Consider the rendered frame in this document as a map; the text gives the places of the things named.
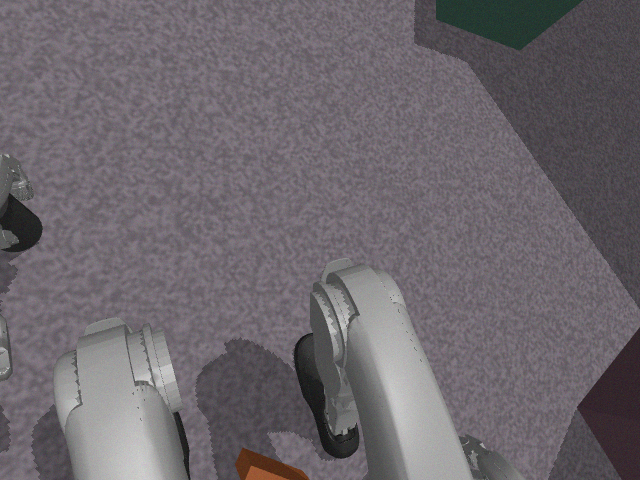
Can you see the right robot hand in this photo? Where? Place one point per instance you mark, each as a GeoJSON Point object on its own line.
{"type": "Point", "coordinates": [492, 465]}

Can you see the left robot hand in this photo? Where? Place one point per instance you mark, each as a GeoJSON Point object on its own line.
{"type": "Point", "coordinates": [12, 180]}

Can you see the right robot foot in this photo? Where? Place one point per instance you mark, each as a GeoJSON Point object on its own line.
{"type": "Point", "coordinates": [339, 446]}

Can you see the left robot foot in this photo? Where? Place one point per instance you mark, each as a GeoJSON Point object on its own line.
{"type": "Point", "coordinates": [183, 440]}

